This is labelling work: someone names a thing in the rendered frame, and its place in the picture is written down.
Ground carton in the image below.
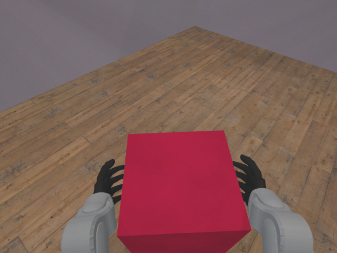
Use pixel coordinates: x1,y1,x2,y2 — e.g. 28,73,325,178
117,130,252,253

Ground right robot hand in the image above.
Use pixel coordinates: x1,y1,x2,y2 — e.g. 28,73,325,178
233,154,266,206

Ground robot right forearm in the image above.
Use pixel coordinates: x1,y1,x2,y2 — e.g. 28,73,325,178
247,188,314,253

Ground robot left forearm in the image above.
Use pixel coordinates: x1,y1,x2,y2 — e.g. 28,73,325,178
61,192,117,253

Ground left robot hand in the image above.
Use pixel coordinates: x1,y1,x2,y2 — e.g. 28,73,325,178
93,159,125,204

